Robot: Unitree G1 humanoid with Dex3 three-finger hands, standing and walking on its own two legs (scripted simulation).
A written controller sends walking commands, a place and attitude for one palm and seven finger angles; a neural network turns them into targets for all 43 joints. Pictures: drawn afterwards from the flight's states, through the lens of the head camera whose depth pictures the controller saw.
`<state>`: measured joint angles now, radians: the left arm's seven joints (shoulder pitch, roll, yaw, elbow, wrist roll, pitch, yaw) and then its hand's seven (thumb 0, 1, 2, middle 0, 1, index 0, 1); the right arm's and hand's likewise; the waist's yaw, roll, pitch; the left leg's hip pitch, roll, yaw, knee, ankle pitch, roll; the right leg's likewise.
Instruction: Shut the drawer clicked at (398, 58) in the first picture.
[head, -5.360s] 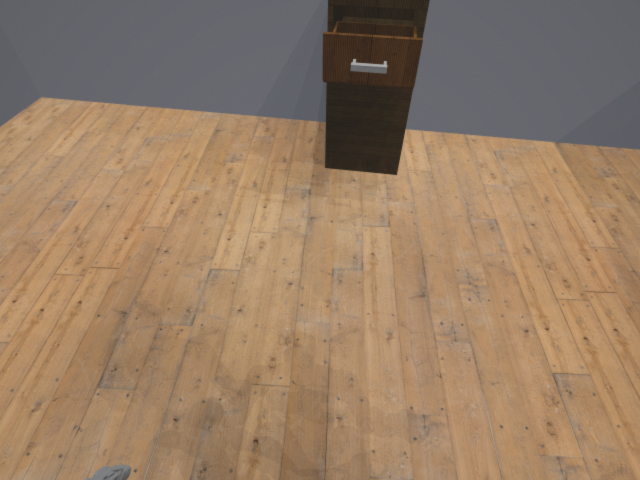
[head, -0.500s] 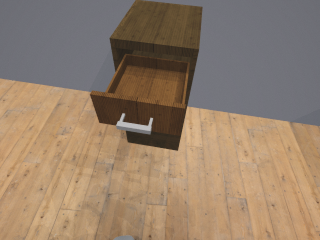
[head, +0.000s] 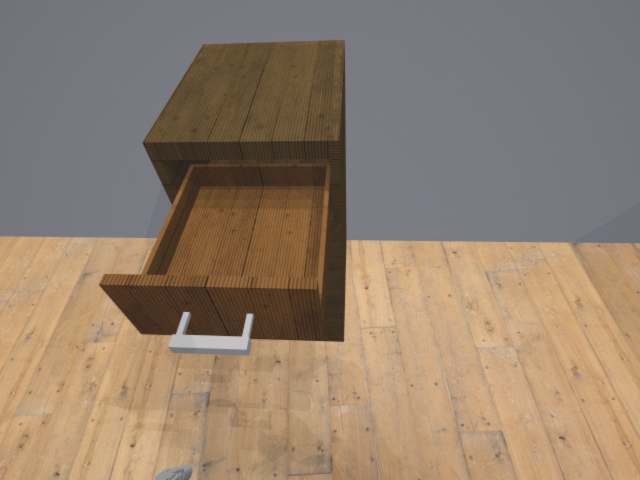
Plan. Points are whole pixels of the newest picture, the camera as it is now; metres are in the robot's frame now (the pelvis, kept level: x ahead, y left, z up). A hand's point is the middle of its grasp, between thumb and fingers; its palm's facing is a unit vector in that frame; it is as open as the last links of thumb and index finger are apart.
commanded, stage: come to a stop and stand still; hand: left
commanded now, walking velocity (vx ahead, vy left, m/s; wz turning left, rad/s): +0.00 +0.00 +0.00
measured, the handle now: (213, 332) +0.34 +0.19 -0.07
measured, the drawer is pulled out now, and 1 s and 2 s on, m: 0.30 0.30 0.28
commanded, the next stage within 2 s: look again from close up in 0.92 s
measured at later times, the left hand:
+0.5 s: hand out of the picture +0.06 +0.19 -0.17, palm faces +0.06 -0.97 -0.23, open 7.4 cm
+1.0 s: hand out of the picture +0.06 +0.18 -0.16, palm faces +0.01 -0.97 -0.24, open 7.4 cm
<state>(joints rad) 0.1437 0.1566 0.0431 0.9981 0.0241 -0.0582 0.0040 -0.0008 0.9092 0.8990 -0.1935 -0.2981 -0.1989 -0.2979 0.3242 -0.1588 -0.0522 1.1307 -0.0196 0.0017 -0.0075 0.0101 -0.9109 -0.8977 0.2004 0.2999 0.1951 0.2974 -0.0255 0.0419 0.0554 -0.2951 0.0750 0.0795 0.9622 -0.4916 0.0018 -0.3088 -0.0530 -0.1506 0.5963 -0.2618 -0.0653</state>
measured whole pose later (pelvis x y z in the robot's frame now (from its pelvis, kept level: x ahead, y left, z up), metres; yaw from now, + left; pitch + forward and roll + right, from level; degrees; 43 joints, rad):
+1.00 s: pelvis +0.02 -0.01 +0.00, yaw +0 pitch -2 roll +0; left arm 0.30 0.19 0.01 0.97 0.02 0.01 0.03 0.01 0.91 0.90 -0.20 -0.30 -0.20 -0.30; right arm 0.40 -0.18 -0.02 1.04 -0.02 0.03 -0.01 0.01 -0.91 -0.90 0.20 0.30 0.19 0.30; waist -0.03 0.01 0.00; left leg -0.33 0.03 0.01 0.54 -0.18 -0.02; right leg -0.21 -0.01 -0.06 0.58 -0.34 -0.02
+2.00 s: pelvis +0.01 -0.01 -0.09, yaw +1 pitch +12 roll -1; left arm 0.61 0.14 -0.02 -0.03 -0.16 -0.56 -0.24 0.01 0.91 0.90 -0.39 -0.55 -0.45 -0.57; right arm 0.12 -0.24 -0.08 0.51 0.01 -0.26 0.00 0.01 -0.91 -0.90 0.20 0.30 0.20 0.30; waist 0.04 0.00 -0.16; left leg -0.93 0.04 -0.02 1.16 -0.43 -0.02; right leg -0.78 -0.02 -0.07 1.18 -0.60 -0.01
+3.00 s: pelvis +0.03 +0.01 -0.07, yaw +1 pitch +10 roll -3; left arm 0.75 0.19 -0.02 -0.38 -0.18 -0.31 -0.17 0.02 0.90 0.90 -1.37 -1.57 -1.37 -1.57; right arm 0.21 -0.17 0.01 0.42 0.04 -0.12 -0.03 0.02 -0.90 -0.90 0.20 0.30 0.20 0.30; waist 0.02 0.05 -0.15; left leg -0.83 0.04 -0.03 1.08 -0.43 0.00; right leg -0.65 -0.01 -0.08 1.05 -0.57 0.00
